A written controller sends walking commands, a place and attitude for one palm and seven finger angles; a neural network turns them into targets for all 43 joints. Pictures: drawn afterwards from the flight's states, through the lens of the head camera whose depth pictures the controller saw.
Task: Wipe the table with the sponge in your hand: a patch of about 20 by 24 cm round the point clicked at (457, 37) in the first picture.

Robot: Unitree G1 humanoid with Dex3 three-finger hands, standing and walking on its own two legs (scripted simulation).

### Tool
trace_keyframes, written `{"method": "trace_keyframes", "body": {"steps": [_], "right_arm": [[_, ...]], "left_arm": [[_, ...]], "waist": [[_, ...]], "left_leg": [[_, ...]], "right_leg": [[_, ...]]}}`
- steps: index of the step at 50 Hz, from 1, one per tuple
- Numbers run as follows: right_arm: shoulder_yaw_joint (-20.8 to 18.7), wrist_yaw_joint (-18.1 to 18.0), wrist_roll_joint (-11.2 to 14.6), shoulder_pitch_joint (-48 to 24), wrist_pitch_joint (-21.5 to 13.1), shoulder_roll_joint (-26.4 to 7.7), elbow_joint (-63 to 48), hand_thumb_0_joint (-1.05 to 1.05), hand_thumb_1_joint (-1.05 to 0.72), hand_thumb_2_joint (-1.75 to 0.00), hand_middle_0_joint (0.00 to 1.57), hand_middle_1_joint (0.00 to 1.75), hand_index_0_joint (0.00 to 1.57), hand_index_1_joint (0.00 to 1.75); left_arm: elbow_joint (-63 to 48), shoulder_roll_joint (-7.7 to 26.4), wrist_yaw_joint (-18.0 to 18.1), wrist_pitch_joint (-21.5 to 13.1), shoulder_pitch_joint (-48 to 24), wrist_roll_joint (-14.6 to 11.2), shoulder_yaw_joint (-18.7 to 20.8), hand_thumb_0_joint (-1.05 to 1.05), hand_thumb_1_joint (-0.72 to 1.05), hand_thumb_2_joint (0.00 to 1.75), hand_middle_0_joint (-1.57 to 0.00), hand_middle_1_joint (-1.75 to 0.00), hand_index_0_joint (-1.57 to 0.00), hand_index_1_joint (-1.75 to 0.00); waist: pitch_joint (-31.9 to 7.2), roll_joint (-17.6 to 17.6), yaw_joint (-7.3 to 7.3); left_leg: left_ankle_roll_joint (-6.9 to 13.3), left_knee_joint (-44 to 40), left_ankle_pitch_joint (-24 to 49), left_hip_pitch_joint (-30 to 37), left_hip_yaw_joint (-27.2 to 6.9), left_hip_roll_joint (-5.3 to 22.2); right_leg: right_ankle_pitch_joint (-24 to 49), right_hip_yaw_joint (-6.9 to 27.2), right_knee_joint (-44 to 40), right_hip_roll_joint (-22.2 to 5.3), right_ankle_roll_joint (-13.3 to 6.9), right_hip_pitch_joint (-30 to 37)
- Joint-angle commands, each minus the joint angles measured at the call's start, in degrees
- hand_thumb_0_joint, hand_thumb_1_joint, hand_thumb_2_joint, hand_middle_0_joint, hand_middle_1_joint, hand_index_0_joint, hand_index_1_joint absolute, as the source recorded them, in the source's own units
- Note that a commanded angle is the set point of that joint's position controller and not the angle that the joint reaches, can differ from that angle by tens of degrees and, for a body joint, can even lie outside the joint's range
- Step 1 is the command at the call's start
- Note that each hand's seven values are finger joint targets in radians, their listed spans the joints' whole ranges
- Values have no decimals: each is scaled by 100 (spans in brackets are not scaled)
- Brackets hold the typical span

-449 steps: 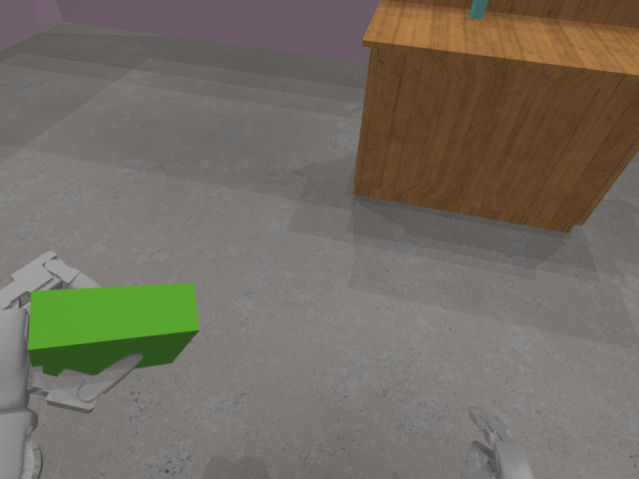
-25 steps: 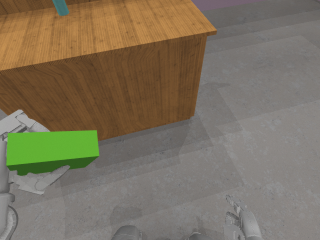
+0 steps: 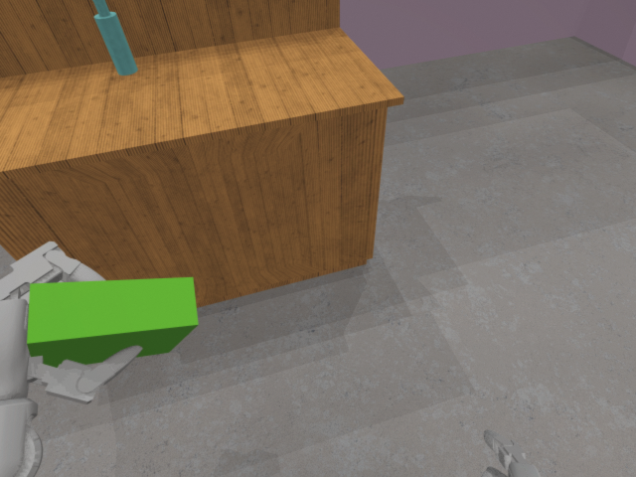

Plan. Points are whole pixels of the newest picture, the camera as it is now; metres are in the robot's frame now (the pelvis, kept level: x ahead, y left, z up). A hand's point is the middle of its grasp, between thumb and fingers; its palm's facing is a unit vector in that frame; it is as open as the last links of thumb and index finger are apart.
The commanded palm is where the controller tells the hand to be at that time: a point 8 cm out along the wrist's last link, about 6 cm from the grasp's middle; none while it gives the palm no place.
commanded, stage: take the last steps up to it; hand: left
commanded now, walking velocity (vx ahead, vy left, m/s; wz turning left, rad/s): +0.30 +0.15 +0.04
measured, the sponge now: (137, 322) +0.23 +0.19 +0.15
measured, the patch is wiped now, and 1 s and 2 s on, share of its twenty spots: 0.00 0.00 0.00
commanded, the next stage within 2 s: none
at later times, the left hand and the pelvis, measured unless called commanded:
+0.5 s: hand (59, 258) +0.29 +0.29 +0.18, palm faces +0.40 -0.81 -0.44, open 9.2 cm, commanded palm +0.22 +0.33 +0.19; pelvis +0.06 +0.05 +0.00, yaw +0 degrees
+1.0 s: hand (66, 198) +0.38 +0.33 +0.18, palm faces +0.35 -0.81 -0.48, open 9.2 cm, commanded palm +0.33 +0.38 +0.19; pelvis +0.17 +0.10 +0.00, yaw +0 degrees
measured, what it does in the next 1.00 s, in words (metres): walks ahead: left foot, then right foot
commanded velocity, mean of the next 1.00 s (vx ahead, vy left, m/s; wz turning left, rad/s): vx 0.30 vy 0.15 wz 0.01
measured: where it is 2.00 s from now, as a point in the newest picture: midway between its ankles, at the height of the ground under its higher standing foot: (269, 449)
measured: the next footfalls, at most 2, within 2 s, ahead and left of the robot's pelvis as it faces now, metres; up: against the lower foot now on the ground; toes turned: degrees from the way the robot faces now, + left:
left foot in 0.40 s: +0.13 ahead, +0.18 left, +0.00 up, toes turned +9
right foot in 0.64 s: +0.16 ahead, -0.05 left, +0.00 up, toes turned -11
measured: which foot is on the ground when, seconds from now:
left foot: up 0.00-0.38, down 0.40-0.66, up 0.68-0.98, down 1.00-1.00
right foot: down 0.00-0.40, up 0.42-0.62, down 0.64-1.00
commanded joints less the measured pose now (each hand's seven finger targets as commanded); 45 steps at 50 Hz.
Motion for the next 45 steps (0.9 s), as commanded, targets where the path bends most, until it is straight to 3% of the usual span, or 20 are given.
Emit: {"method": "trace_keyframes", "body": {"steps": [1,2,5,13,15,17,18,19,20,22,26,30,31,32,33,34,35,37,40,45], "right_arm": [[-218,26,-25,-778,-173,-580,-891,0,-90,-90,20,30,20,30],[-154,37,-27,-790,-124,-457,-909,0,-90,-90,20,30,20,30],[-135,59,-49,-700,-59,-436,-926,0,-90,-90,20,30,20,30],[-156,-2,-39,-756,-182,-406,-1211,0,-90,-90,20,30,20,30],[-173,-21,-52,-699,-198,-432,-1214,0,-90,-90,20,30,20,30],[-215,-79,-37,-642,-236,-483,-1222,0,-90,-90,20,30,20,30],[-259,-106,-20,-556,-253,-568,-1221,0,-90,-90,20,30,20,30],[-330,-93,4,-521,-258,-726,-1265,0,-90,-90,20,30,20,30],[-320,-44,35,-545,-276,-680,-1353,0,-90,-90,20,30,20,30],[-262,-51,-11,-608,-317,-541,-1171,0,-90,-90,20,30,20,30],[-234,-1,44,-655,-453,-534,-1087,0,-90,-90,20,30,20,30],[-182,-32,27,-604,-475,-528,-1023,0,-90,-90,20,30,20,30],[-175,-51,34,-615,-415,-518,-1035,0,-90,-90,20,30,20,30],[-168,-47,31,-627,-341,-410,-1045,0,-90,-90,20,30,20,30],[-135,-12,28,-806,-334,-390,-1148,0,-90,-90,20,30,20,30],[-269,56,21,-731,-318,-568,-1031,0,-90,-90,20,30,20,30],[-187,60,18,-758,-284,-472,-972,0,-90,-90,20,30,20,30],[-98,57,-1,-896,-160,-408,-901,0,-90,-90,20,30,20,30],[-113,89,-46,-798,-113,-412,-928,0,-90,-90,20,30,20,30],[-196,54,-78,-782,-207,-334,-1185,0,-90,-90,20,30,20,30]], "left_arm": [[-1507,1597,116,-571,-364,-219,1258,0,10,130,-120,-160,-120,-160],[-1472,1358,80,-610,-96,-228,1105,0,10,130,-120,-160,-120,-160],[-1239,1238,81,-670,246,-244,1147,0,10,130,-120,-160,-120,-160],[-1370,1122,223,-461,-107,-243,894,0,10,130,-120,-160,-120,-160],[-1566,1129,267,-432,-414,-213,839,0,10,130,-120,-160,-120,-160],[-1812,1104,288,-459,-641,-198,758,0,10,130,-120,-160,-120,-160],[-1890,1119,289,-490,-673,-201,788,0,10,130,-120,-160,-120,-160],[-2073,1078,285,-516,-673,-218,792,0,10,130,-120,-160,-120,-160],[-2212,1118,284,-573,-658,-194,801,0,10,130,-120,-160,-120,-160],[-1604,1271,203,-537,-226,-196,960,0,10,130,-120,-160,-120,-160],[-2238,1213,185,-624,-13,-245,1020,0,10,130,-120,-160,-120,-160],[-1747,1096,187,-517,160,-262,990,0,10,130,-120,-160,-120,-160],[-1536,1103,182,-467,142,-224,986,0,10,130,-120,-160,-120,-160],[-1416,1281,187,-455,-8,-196,1085,0,10,130,-120,-160,-120,-160],[-1141,1493,209,-419,-53,-277,1356,0,10,130,-120,-160,-120,-160],[-1235,1321,155,-467,-315,-359,1179,0,10,130,-120,-160,-120,-160],[-1192,1431,140,-523,-255,-359,1335,0,10,130,-120,-160,-120,-160],[-1286,1235,84,-610,-138,-283,1156,0,10,130,-120,-160,-120,-160],[-1483,1141,123,-697,6,-197,1027,0,10,130,-120,-160,-120,-160],[-2095,1250,277,-620,43,-178,1130,0,10,130,-120,-160,-120,-160]], "waist": [[-176,-501,50],[-190,-564,24],[-426,-851,-15],[-529,-1459,172],[-550,-1377,113],[-569,-810,31],[-690,-218,-43],[-909,849,-102],[-954,1478,-55],[-613,1447,-35],[-589,1085,58],[-738,766,64],[-744,224,77],[-747,-1076,59],[-614,-2203,157],[-524,-1956,84],[-360,-1473,58],[-354,-841,74],[-598,-1099,9],[-800,-1268,152]], "left_leg": [[-92,2031,365,-1877,-456,251],[-118,1918,577,-1875,-333,274],[-149,1050,946,-1681,-18,296],[36,-1130,843,-447,750,-29],[48,-1599,924,44,841,-91],[116,-2296,1031,797,896,-78],[252,-2531,1207,1443,595,120],[637,-2725,1832,2158,-528,914],[1056,-2859,3005,2649,-1551,1666],[1616,-3193,1606,1696,-2077,2004],[1133,-2980,1854,960,-513,1303],[675,-2270,1195,314,-5,1010],[515,-1590,838,-182,195,786],[291,-196,237,-1170,598,277],[64,1207,-651,-2223,466,-176],[-49,1966,-335,-2280,-206,47],[-92,2328,-68,-2445,-354,173],[-145,2148,286,-2333,-260,316],[-121,652,575,-1591,147,331],[-30,-1387,1036,-105,1024,-141]], "right_leg": [[-550,3104,-2415,-2256,-810,804],[149,2481,-2314,-2088,-695,891],[1350,1625,-2097,-1788,-517,1053],[535,1590,-1989,-1690,-464,1021],[277,1507,-1825,-1649,-399,908],[369,1229,-1189,-1374,-200,683],[554,1035,-420,-1128,-27,249],[341,559,841,-557,247,-521],[-1502,266,1976,-171,415,-1459],[-1752,724,2946,-411,422,-1854],[-951,250,1467,-433,488,-964],[-207,-156,-475,-132,463,623],[-26,245,-1018,-379,313,1153],[-138,2005,-1607,-1401,-142,1701],[134,3981,-2143,-2546,-720,1970],[-127,4058,-2303,-2704,-809,1712],[78,3714,-2199,-2669,-859,1596],[1409,2314,-1900,-2243,-632,1524],[2784,1137,-1580,-1885,-394,1375],[2345,893,-1322,-1668,-263,1184]]}}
